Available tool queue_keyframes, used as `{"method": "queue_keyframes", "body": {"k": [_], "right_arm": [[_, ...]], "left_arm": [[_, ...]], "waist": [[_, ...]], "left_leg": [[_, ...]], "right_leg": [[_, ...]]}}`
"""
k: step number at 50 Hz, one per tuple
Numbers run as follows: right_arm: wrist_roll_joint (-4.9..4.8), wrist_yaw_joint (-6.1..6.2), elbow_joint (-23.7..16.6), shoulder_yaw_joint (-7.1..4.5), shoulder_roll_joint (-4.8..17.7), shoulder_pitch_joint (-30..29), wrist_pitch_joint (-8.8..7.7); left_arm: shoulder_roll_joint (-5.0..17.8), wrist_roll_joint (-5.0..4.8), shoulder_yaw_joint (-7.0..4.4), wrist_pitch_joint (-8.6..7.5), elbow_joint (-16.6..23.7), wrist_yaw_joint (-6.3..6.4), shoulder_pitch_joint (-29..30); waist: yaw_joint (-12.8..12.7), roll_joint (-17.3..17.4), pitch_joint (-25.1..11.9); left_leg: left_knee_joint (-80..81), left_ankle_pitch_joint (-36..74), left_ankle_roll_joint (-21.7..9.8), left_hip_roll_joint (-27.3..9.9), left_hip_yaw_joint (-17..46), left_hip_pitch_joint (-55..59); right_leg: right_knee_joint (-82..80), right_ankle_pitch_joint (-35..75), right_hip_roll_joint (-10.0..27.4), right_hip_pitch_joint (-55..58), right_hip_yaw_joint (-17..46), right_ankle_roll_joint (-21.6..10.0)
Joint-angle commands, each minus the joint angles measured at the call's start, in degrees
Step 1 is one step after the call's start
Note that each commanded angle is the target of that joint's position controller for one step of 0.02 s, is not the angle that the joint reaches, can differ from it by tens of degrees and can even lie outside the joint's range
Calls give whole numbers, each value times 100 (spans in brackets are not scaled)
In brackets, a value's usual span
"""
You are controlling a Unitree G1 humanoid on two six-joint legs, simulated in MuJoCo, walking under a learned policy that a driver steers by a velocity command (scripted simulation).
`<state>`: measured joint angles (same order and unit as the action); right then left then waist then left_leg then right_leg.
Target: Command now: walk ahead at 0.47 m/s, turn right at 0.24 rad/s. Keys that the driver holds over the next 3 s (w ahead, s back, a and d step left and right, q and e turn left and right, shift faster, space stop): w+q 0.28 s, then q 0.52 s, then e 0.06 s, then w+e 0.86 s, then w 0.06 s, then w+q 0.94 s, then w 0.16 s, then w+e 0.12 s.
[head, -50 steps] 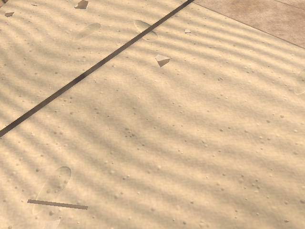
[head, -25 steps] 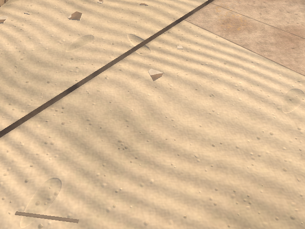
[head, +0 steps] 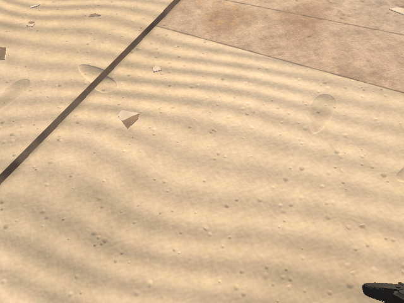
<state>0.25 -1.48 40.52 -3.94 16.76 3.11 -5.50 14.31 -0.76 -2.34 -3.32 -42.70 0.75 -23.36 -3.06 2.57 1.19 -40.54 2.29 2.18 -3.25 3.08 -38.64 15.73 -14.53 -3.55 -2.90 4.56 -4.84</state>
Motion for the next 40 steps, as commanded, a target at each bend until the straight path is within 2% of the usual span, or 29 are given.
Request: {"method": "queue_keyframes", "body": {"k": [1, 4, 6, 8, 9, 10, 11, 12, 13, 14, 15, 16, 17, 19, 21, 22, 24, 27, 29, 31, 32, 33, 34, 35, 36, 37, 38, 39, 40], "right_arm": [[-77, -102, -485, 39, 148, -864, -101], [-141, -196, -605, 51, 218, -1189, -133], [-146, -259, -632, 40, 296, -1163, -160], [-122, -263, -515, -47, 492, -673, -148], [-117, -229, -376, -134, 670, -101, -121], [-111, -181, -185, -217, 842, 759, -83], [-67, -122, -56, -273, 1169, 1747, -33], [-125, -185, 55, -328, 1380, 1947, -58], [-239, -159, 70, -227, 852, 1903, -29], [-195, -96, -29, -193, 767, 1525, 11], [-119, -63, -138, -176, 769, 1160, 36], [-68, -42, -218, -154, 727, 915, 41], [5, -7, -277, -124, 692, 845, 39], [-39, 50, -243, -114, 665, 811, 56], [-69, 112, -196, -169, 863, 811, 109], [-89, 150, -174, -208, 971, 832, 164], [-175, 226, -114, -240, 1010, 947, 308], [-223, 315, -39, -236, 956, 1184, 502], [-187, 348, -90, -229, 887, 1150, 581], [-177, 367, -223, -208, 796, 874, 608], [-135, 352, -296, -142, 573, 930, 590], [2, 339, -377, -34, 237, 1212, 561], [-119, 306, -386, -11, 319, 2054, 553], [-122, 304, -169, -150, 868, 2241, 600], [-168, 326, -143, -252, 1120, 1781, 700], [-181, 371, -160, -276, 1070, 1554, 815], [-166, 401, -260, -285, 1020, 1391, 891], [-167, 391, -303, -248, 858, 1361, 930], [-169, 385, -337, -216, 707, 1374, 941]], "left_arm": [[1019, -11, -291, -101, 190, 75, -126], [1025, -5, -300, -81, 23, 58, -274], [1077, 10, -322, -33, -50, 65, -278], [1204, 41, -355, 18, -38, 101, -175], [1253, 76, -360, 62, -21, 114, -105], [1263, 93, -335, 96, 28, 127, 74], [1033, 242, -238, 79, 189, 149, 41], [395, 202, -57, -16, 208, 24, -814], [926, 69, -108, -174, 251, -33, -217], [1114, -114, -156, -303, 502, -91, 516], [1059, -56, -123, -406, 609, -76, 911], [1057, 85, -159, -439, 661, -47, 1073], [1046, 156, -177, -410, 710, -35, 994], [863, 203, -136, -301, 729, 3, 763], [669, 215, -67, -193, 782, 58, 852], [593, 223, -36, -156, 815, 77, 987], [552, 201, -20, -111, 855, 78, 1308], [598, 119, -41, -85, 999, 26, 1824], [750, 109, -117, -98, 1037, 0, 1863], [836, 137, -195, -167, 975, -16, 1576], [996, 206, -240, -207, 969, 16, 1388], [1279, 294, -278, -175, 1041, 90, 1170], [1284, 392, -290, -61, 943, 73, 1049], [999, 235, -259, 4, 1055, 56, 1270], [718, 203, -184, 56, 1116, 64, 1407], [679, 229, -158, 119, 1126, 63, 1585], [720, 214, -160, 158, 1113, 72, 1760], [793, 245, -176, 184, 1084, 87, 1827], [786, 271, -186, 196, 1054, 101, 1829]], "waist": [[-175, -819, 262], [-268, -777, 464], [-202, -804, 428], [59, -949, -37], [353, -997, -465], [843, -881, -973], [1102, -154, -1766], [513, 1444, -2413], [897, 750, -2148], [909, 412, -1231], [734, -252, -693], [531, -522, -352], [334, -403, -352], [128, -195, -384], [91, -88, -383], [128, -20, -460], [266, 106, -667], [470, 256, -739], [423, 345, -743], [168, 434, -693], [132, 238, -887], [217, -765, -1354], [617, -2097, -1862], [572, -1481, -1655], [396, -971, -1209], [412, -683, -969], [426, -775, -698], [452, -894, -524], [453, -1006, -490]], "left_leg": [[809, 867, -11, 195, -333, 373], [1216, 691, -274, 175, -368, 110], [1332, 251, -519, 220, -440, 58], [1231, -329, -769, 530, -674, 695], [1190, -551, -937, 754, -822, 1372], [1282, -247, -1146, 727, -751, 2651], [1009, -62, -1531, -303, 739, 4555], [1547, -1448, -2643, -1607, 3893, 6475], [2161, -2340, -2397, -1431, 4207, 6366], [2346, -2215, -2141, -1287, 3382, 5562], [2447, -1125, -2012, -1092, 2865, 4602], [2464, 234, -1991, -911, 2402, 3885], [2485, 1364, -2015, -782, 2057, 3430], [2473, 2574, -2044, -636, 1562, 2969], [2431, 3073, -1947, -419, 1164, 2438], [2361, 3024, -1833, -275, 1009, 2254], [2180, 2539, -1502, 8, 837, 2047], [1888, 1455, -1254, 27, 1205, 2271], [1559, 863, -1160, -70, 1688, 2582], [1050, 359, -964, 28, 1959, 2675], [435, -283, -742, 300, 1825, 2458], [-948, -2629, -442, 835, 1141, 1675], [-2066, -4475, -208, 1164, 738, 671], [-2808, -4131, 37, 735, 737, 459], [-3171, -3686, 188, 585, 572, 335], [-3236, -3335, 274, 476, 469, 348], [-3231, -3076, 327, 376, 402, 348], [-3151, -2859, 359, 359, 220, 574], [-2950, -2723, 373, 367, 81, 708]], "right_leg": [[-678, 1434, 1154, -388, 513, -573], [-563, 1659, 1423, 230, 467, -560], [-288, 2457, 1593, 718, 372, -500], [414, 4659, 1579, 1112, 181, -374], [1166, 5829, 1486, 1216, 40, -299], [2302, 6131, 1311, 741, -193, -132], [4089, 4163, 1050, -659, -322, 42], [6120, -1446, -156, -3078, -91, 506], [6539, -1546, 43, -3721, 475, 431], [6397, -1040, 328, -4050, 424, 375], [6028, -720, 502, -3873, 303, 371], [5683, -611, 608, -3653, 205, 465], [5537, -603, 686, -3289, 202, 553], [4950, -665, 742, -3078, 111, 775], [4076, -448, 606, -2838, -125, 943], [3675, -98, 502, -2634, -201, 985], [2883, 860, 262, -2163, -251, 1016], [2053, 1376, 62, -2008, -95, 1008], [1615, 1165, 53, -1950, 120, 933], [883, 1511, 156, -1523, 139, 732], [610, 2258, 654, -832, 355, 477], [870, 4335, 1897, 324, 1406, -23], [755, 4489, 3043, 1043, 3128, -1081], [638, 3336, 2898, 707, 3212, -1187], [657, 2626, 2463, 321, 2311, -916], [543, 2000, 2120, -113, 1794, -717], [411, 1691, 1960, -525, 1468, -702], [253, 1658, 1736, -942, 1041, -675], [164, 1636, 1603, -1066, 742, -677]]}}
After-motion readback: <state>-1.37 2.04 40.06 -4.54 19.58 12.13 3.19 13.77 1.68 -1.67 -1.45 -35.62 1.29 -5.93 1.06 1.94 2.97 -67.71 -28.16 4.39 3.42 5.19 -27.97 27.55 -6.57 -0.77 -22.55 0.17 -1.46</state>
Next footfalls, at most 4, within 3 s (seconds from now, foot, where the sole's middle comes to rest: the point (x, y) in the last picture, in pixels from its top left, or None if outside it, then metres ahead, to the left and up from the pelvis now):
0.20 left None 0.33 0.12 -0.79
0.64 right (251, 278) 0.56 -0.04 -0.79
1.02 left None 0.39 0.15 -0.79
1.46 right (252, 223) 0.76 -0.05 -0.79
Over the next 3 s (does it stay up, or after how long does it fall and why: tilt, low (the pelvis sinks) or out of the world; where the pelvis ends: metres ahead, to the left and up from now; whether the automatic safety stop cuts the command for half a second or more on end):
stays up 1.42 0.16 -0.03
